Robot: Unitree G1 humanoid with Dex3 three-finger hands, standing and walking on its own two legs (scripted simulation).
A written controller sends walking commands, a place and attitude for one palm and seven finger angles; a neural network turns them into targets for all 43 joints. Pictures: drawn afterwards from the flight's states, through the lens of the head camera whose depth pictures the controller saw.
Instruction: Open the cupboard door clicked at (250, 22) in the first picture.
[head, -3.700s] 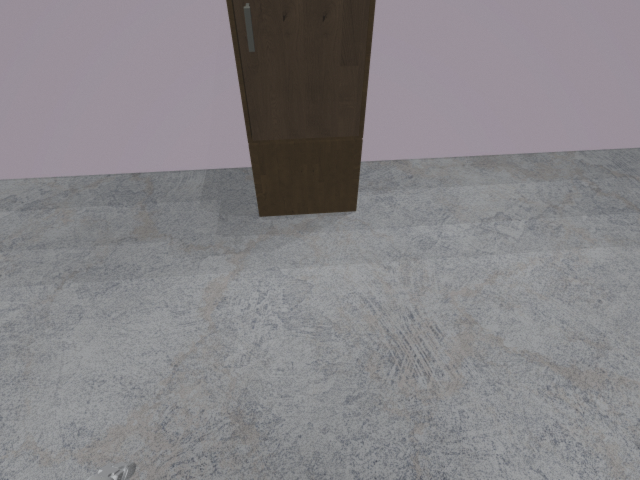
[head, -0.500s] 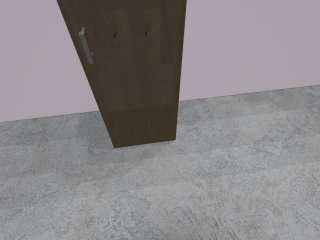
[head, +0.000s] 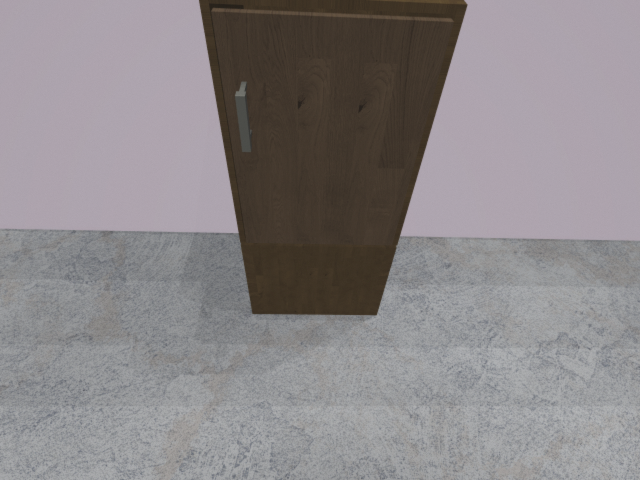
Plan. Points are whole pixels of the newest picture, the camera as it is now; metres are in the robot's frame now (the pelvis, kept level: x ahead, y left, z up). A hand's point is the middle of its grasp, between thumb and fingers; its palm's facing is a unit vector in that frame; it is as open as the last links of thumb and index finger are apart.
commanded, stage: take the last steps up to it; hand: left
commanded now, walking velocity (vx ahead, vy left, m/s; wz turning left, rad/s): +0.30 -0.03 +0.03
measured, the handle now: (245, 117) +0.74 +0.18 +0.06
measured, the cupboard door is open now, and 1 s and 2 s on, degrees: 0 0 0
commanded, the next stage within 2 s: come to a stop and stand still in 0.48 s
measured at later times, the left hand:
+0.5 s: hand out of the picture +0.08 +0.10 -0.17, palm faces +0.13 -0.98 -0.12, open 7.4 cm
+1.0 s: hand (203, 412) +0.25 +0.19 -0.18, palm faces +0.04 -0.97 -0.25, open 7.4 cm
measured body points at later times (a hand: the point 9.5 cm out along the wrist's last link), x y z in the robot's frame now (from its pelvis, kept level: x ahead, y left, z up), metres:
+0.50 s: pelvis +0.14 -0.03 +0.00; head +0.16 -0.03 +0.45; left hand +0.07 +0.16 -0.16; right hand +0.23 -0.26 -0.15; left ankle +0.21 +0.09 -0.71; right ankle +0.09 -0.14 -0.75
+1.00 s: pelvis +0.19 -0.02 -0.01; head +0.22 +0.00 +0.44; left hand +0.25 +0.25 -0.16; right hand +0.26 -0.26 -0.15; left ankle +0.24 +0.08 -0.75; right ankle +0.18 -0.17 -0.68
